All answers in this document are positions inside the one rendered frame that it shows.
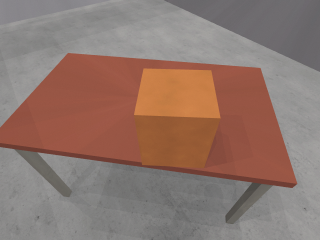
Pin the table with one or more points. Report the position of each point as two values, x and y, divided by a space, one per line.
85 108

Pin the carton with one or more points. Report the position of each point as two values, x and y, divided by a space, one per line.
176 117

